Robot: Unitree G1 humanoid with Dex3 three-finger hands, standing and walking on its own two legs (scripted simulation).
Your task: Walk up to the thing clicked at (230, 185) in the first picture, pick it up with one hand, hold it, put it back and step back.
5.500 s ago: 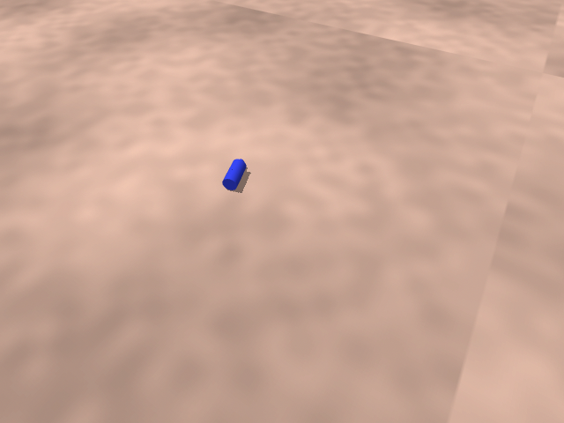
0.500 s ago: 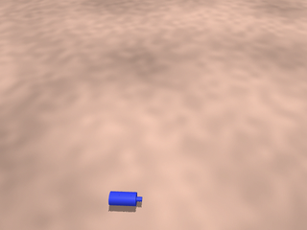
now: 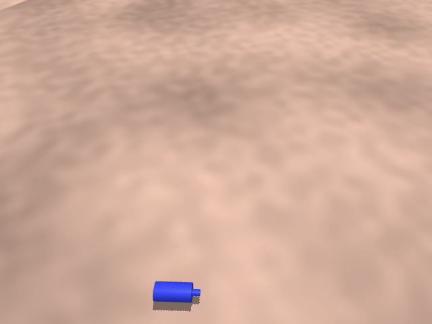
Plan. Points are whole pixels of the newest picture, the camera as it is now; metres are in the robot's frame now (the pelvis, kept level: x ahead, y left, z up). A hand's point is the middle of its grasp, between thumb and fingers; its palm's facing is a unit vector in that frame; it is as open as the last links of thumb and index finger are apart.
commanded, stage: walk up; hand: left
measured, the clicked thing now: (177, 291) +0.40 +0.19 -0.74
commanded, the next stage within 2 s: stand in 0.64 s
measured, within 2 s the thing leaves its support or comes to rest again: neither
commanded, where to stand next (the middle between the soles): +0.07 +0.03 m, yaw -1 degrees
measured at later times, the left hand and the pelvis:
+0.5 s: hand out of the picture +0.11 +0.25 -0.15, palm faces -0.01 -0.93 -0.36, open 7.3 cm; pelvis +0.01 -0.01 +0.00, yaw +0 degrees
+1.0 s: hand out of the picture +0.09 +0.23 -0.15, palm faces -0.03 -0.94 -0.33, open 7.3 cm; pelvis +0.00 -0.02 +0.00, yaw +0 degrees
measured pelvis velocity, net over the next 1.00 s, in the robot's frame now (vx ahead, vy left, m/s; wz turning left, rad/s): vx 0.00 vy -0.02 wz -0.01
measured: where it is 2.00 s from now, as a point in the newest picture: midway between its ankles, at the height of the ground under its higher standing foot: outside the picture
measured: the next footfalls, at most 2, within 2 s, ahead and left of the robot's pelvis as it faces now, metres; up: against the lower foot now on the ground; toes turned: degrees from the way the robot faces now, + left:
none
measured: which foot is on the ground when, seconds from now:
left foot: down 0.00-1.00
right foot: down 0.00-1.00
